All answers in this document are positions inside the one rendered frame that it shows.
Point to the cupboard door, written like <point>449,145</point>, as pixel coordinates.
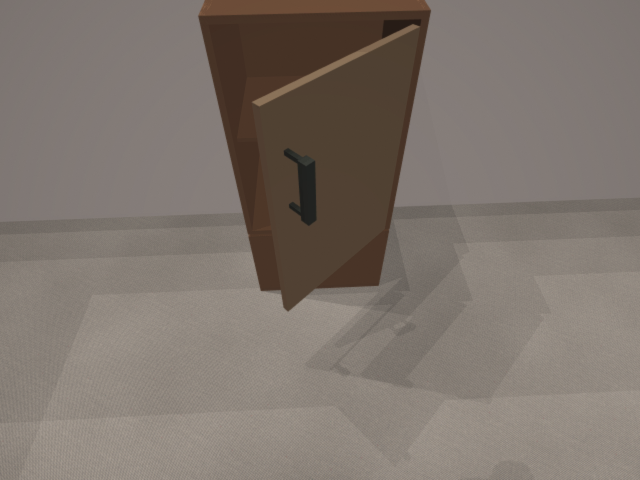
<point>347,116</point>

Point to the handle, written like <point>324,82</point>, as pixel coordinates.
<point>307,187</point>

